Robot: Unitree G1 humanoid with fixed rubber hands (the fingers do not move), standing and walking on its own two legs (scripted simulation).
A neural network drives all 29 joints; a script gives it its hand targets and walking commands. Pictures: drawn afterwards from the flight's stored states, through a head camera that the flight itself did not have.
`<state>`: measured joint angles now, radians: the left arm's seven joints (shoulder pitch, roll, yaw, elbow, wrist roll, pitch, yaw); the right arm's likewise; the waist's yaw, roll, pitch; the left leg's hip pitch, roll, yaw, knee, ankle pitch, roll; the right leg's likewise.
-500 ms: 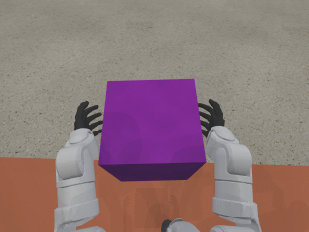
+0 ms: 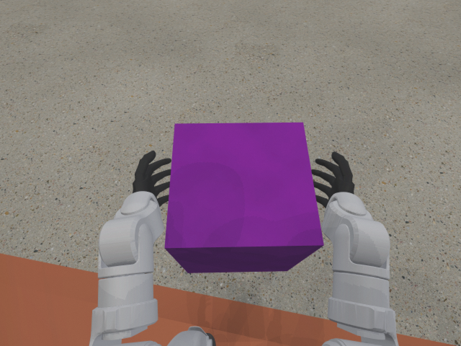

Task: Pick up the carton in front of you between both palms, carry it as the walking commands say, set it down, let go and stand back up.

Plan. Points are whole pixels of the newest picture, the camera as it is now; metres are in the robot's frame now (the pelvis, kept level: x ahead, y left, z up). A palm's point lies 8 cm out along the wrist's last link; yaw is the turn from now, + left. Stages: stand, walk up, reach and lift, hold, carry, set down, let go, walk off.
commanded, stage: carry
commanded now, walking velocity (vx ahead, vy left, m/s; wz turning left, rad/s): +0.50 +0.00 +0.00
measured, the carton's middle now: (238, 207) +0.36 +0.02 +0.02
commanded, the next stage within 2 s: none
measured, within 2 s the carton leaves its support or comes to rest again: neither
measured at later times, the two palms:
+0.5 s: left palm (206, 96) +0.67 +0.12 +0.04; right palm (331, 103) +0.66 -0.19 +0.04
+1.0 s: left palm (208, 50) +0.94 +0.15 +0.02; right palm (306, 52) +0.94 -0.16 +0.02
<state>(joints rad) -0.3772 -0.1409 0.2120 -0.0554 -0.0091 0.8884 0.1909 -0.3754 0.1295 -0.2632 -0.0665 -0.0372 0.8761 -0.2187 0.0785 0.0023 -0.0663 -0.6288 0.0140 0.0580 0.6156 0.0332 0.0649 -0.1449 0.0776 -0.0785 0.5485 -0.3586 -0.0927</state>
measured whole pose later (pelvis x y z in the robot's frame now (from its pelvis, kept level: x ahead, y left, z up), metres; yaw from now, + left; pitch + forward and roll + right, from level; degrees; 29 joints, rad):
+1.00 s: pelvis +0.61 -0.01 -0.08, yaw -1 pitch +5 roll +1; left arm -0.40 -0.10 0.25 0.01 0.04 0.92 0.20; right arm -0.42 0.16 -0.26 0.03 -0.06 0.90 -0.21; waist -0.01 -0.03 -0.10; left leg -0.47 0.00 0.13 0.59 -0.20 0.07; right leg -0.37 0.00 -0.02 1.05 -0.49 -0.01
